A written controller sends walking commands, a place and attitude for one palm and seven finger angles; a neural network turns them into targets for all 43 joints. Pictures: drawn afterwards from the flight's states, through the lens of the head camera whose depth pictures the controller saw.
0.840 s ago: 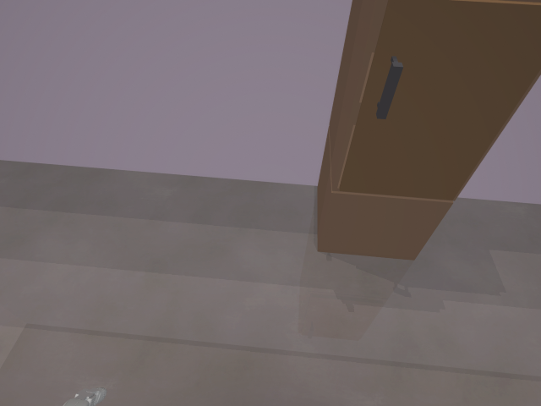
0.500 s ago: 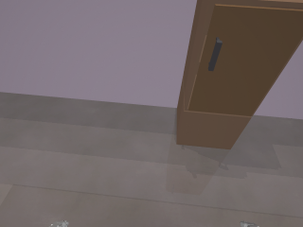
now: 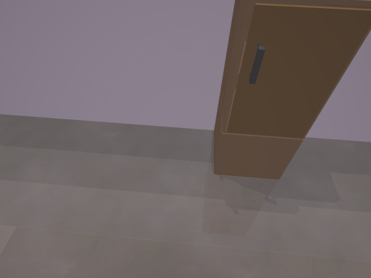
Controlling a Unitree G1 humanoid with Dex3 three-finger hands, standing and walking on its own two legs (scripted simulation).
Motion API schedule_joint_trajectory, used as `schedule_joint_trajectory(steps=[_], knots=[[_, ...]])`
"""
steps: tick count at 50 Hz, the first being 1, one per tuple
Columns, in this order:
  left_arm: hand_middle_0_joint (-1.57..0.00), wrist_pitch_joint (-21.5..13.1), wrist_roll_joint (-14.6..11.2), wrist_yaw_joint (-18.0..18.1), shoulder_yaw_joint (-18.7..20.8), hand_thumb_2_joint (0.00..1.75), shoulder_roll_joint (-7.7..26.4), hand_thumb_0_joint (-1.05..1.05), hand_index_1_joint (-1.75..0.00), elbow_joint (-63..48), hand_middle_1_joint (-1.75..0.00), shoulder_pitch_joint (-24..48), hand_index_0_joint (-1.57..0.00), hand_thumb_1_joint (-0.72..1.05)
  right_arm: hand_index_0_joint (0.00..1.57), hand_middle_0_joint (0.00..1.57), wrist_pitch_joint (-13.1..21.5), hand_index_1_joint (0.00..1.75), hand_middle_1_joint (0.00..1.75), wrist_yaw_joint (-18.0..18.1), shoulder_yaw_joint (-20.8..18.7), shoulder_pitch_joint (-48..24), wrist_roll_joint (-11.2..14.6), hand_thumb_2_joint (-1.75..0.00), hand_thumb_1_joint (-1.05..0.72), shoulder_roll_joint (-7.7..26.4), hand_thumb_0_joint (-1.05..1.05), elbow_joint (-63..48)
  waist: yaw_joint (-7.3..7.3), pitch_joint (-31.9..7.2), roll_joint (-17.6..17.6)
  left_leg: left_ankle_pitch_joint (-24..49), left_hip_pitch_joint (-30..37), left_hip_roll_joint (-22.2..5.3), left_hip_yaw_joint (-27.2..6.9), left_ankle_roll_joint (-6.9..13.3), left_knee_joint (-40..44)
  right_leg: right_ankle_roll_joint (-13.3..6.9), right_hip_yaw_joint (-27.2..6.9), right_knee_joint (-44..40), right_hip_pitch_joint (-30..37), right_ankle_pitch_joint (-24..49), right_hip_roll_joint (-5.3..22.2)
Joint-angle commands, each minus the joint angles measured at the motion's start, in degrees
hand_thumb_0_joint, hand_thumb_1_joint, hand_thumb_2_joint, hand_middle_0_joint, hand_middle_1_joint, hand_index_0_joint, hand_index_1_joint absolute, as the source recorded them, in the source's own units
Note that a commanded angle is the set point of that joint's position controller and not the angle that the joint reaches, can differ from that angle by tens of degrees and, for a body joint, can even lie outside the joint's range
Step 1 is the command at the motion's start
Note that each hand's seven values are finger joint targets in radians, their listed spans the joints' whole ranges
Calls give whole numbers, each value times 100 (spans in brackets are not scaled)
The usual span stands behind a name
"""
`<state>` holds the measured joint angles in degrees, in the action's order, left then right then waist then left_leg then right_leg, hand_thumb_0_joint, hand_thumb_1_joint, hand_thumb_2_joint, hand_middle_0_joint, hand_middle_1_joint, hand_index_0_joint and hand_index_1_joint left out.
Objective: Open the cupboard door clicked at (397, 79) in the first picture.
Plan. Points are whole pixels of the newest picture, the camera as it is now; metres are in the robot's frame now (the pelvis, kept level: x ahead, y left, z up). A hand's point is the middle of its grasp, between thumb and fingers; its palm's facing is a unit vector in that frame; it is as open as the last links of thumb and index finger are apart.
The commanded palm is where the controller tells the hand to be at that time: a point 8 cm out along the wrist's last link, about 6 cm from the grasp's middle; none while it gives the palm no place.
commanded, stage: look at it before walking up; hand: left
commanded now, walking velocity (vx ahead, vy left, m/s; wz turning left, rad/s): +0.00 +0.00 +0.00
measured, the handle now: (255, 63) +0.83 -0.22 +0.05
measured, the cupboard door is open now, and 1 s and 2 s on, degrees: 0 0 0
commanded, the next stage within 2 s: walk to a spot facing it in 0.60 s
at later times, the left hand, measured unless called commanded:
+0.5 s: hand out of the picture +0.07 +0.25 -0.16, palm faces -0.03 -0.95 -0.32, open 7.4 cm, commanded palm none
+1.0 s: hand out of the picture +0.07 +0.21 -0.18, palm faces -0.11 -0.95 -0.28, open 7.4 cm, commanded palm none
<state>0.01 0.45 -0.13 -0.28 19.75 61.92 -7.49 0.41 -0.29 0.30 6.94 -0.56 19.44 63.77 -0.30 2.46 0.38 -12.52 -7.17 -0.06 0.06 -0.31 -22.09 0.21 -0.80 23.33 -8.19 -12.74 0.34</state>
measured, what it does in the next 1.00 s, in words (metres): stands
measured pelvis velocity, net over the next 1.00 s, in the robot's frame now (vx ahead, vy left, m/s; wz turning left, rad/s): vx -0.01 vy -0.01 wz -0.13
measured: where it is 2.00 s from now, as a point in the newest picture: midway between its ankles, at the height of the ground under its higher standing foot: outside the picture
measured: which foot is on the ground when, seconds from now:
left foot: down 0.00-1.00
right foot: down 0.00-1.00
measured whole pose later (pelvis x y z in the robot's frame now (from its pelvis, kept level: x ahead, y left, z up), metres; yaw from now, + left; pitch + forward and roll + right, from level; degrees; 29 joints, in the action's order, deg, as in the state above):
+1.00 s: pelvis -0.01 -0.01 -0.01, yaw -7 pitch -1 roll +2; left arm 3.6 0.9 -0.5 1.5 16.1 56.6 -11.2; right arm -1.0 0.8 -1.3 6.7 -0.8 14.1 56.8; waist 1.2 4.8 1.7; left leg -17.3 -11.9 -2.1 6.9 -0.6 -30.9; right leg 0.4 -4.1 39.1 -18.6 -18.6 -1.1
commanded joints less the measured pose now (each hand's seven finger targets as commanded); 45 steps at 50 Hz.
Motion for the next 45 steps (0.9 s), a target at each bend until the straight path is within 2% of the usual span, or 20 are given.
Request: schedule_joint_trajectory(steps=[1,5,13,19,26,28,36,37,39,40,42,45], knots=[[-20,-149,13,83,239,90,1150,0,-30,-369,-30,278,-20,90,20,20,147,30,30,99,-233,-319,0,-90,-90,1152,0,-356,42,-345,-9,575,-85,-641,-528,191,448,-206,-563,-449,-17,592,659],[-20,-151,16,77,234,90,1152,0,-30,-370,-30,288,-20,90,20,20,142,30,30,92,-234,-319,-3,-90,-90,1142,0,-358,44,-258,0,477,-115,-628,-531,181,466,-207,-581,-506,-107,427,663],[-20,-160,21,74,235,90,1142,0,-30,-364,-30,258,-20,90,20,20,142,30,30,89,-235,-297,6,-90,-90,1134,0,-350,40,-350,-10,508,-66,-638,-550,181,445,-205,-588,-532,-99,432,661],[-20,-171,18,78,239,90,1128,0,-30,-344,-30,237,-20,90,20,20,162,30,30,100,-234,-307,12,-90,-90,1133,0,-337,43,-460,-32,798,0,-662,-543,179,423,-203,-544,-459,29,815,672],[-20,-165,19,76,233,90,1136,0,-30,-301,-30,220,-20,90,20,20,154,30,30,101,-237,-331,12,-90,-90,1144,0,-325,35,-382,-72,712,29,-664,-542,174,470,-194,-550,-510,-28,723,669],[-20,-171,24,77,234,90,1142,0,-30,-302,-30,216,-20,90,20,20,146,30,30,99,-241,-307,18,-90,-90,1138,0,-335,35,-418,6,757,45,-663,-545,175,450,-196,-548,-518,3,781,668],[-20,-171,18,75,238,90,1158,0,-30,-314,-30,219,-20,90,20,20,155,30,30,112,-247,-333,11,-90,-90,1170,0,-332,38,-437,-45,889,153,-689,-488,159,437,-206,-566,-495,-3,1020,670],[-20,-135,21,72,244,90,1111,0,-30,-338,-30,233,-20,90,20,20,147,30,30,127,-249,-277,1,-90,-90,1121,0,-342,16,-422,-78,986,179,-712,-420,145,356,-214,-602,-407,-61,1203,643],[-20,-4,18,97,198,90,651,0,-30,-349,-30,-18,-20,90,20,20,69,30,30,152,-192,-8,-7,-90,-90,611,0,-360,0,-425,-32,1102,164,-739,-203,70,93,-175,-661,-136,-209,1555,622],[-20,61,20,104,186,90,526,0,-30,-390,-30,-130,-20,90,20,20,21,30,30,168,-187,114,-9,-90,-90,470,0,-395,-2,-414,-51,1048,119,-758,-111,38,2,-154,-687,-9,-305,1601,596],[-20,136,37,90,237,90,539,0,-30,-544,-30,-221,-20,90,20,20,-39,30,30,201,-268,164,-13,-90,-90,530,0,-557,-8,-367,-67,1011,104,-841,-52,72,-163,-163,-731,273,-588,1692,511],[-20,204,60,46,319,90,474,0,-30,-812,-30,-274,-20,90,20,20,-87,30,30,223,-391,152,-26,-90,-90,624,0,-828,0,-334,-315,776,5,-1113,-137,217,-175,-123,-633,859,-1012,1388,250]])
